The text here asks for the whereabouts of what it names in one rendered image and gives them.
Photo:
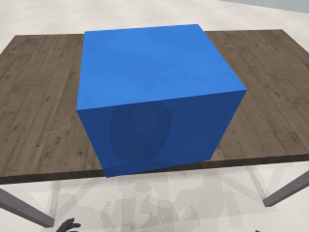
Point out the robot left hand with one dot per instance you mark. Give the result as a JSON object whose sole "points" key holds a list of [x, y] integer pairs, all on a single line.
{"points": [[67, 225]]}

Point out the table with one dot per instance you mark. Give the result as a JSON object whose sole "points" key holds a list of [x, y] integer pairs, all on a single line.
{"points": [[42, 138]]}

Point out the carton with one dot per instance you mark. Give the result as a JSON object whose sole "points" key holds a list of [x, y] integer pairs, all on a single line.
{"points": [[154, 97]]}

